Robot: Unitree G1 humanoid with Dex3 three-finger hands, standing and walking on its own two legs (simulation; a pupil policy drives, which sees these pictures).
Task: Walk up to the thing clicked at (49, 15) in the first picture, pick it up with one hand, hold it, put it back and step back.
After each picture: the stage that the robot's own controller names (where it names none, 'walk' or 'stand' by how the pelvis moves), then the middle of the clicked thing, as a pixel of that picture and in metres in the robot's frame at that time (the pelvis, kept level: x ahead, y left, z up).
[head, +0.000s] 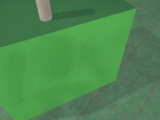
stand; out of the picture +0.81 +0.23 +0.13
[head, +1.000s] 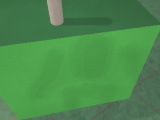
rise first; out of the picture +0.75 +0.20 +0.15
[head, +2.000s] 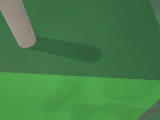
stand; (15, 15) +0.49 +0.28 +0.15
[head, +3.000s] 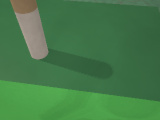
stand; (31, 28) +0.48 +0.21 +0.15
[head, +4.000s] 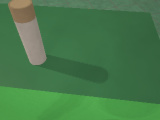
stand; (30, 35) +0.48 +0.22 +0.13
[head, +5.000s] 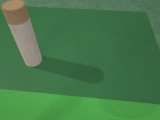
stand; (25, 37) +0.47 +0.23 +0.13
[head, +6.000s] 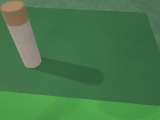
stand; (24, 38) +0.47 +0.24 +0.13
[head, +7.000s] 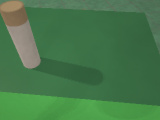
rise first; (23, 38) +0.46 +0.24 +0.13
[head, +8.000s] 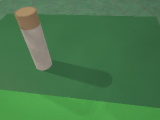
rise first; (36, 42) +0.47 +0.23 +0.13
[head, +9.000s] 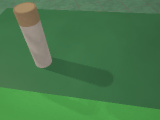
go down; (35, 39) +0.46 +0.23 +0.13
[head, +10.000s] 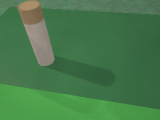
go down; (39, 37) +0.47 +0.23 +0.14
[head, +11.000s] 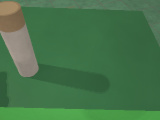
go down; (19, 44) +0.42 +0.21 +0.14
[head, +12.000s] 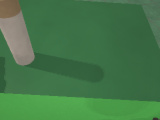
close in; (15, 32) +0.46 +0.22 +0.15
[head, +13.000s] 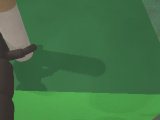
close; (12, 27) +0.47 +0.22 +0.17
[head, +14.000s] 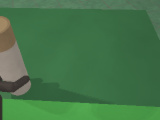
lift; (9, 62) +0.33 +0.22 +0.17
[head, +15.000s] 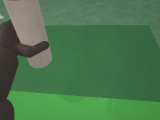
lift; (29, 24) +0.32 +0.15 +0.32
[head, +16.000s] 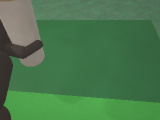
hold; (20, 23) +0.31 +0.17 +0.32
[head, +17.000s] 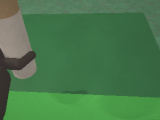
crouch; (13, 38) +0.33 +0.19 +0.27
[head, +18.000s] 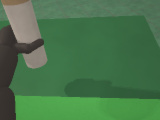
crouch; (25, 28) +0.40 +0.18 +0.26
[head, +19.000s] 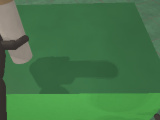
lower; (10, 26) +0.47 +0.21 +0.19
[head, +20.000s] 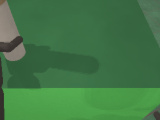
lower; (2, 25) +0.47 +0.23 +0.18
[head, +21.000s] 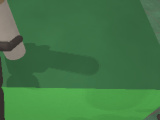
lower; (2, 24) +0.46 +0.24 +0.18
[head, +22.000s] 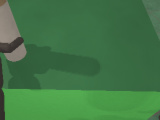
lower; (3, 25) +0.46 +0.24 +0.17
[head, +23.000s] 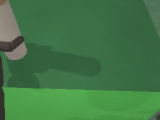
loosen; (3, 24) +0.46 +0.24 +0.17
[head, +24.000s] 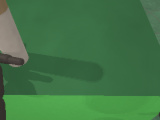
withdraw; (4, 32) +0.44 +0.23 +0.17
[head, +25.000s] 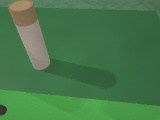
sink last; (33, 39) +0.45 +0.22 +0.15
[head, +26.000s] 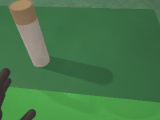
stand; (32, 37) +0.46 +0.22 +0.14
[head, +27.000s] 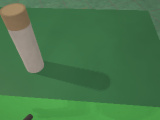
stand; (26, 42) +0.44 +0.22 +0.14
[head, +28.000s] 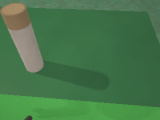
stand; (26, 42) +0.44 +0.23 +0.13
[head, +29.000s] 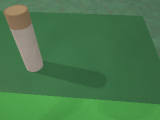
walk; (26, 42) +0.46 +0.23 +0.13
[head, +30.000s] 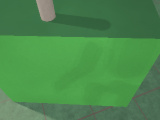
walk; out of the picture +0.69 +0.22 +0.15
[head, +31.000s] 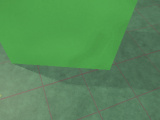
walk; out of the picture +1.05 +0.22 +0.15
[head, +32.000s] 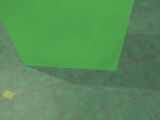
stand; out of the picture +1.14 +0.24 +0.15
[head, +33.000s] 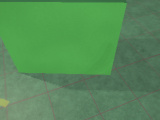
stand; out of the picture +1.13 +0.25 +0.13
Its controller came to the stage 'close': yes
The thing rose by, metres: 0.21
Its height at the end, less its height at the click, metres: +0.00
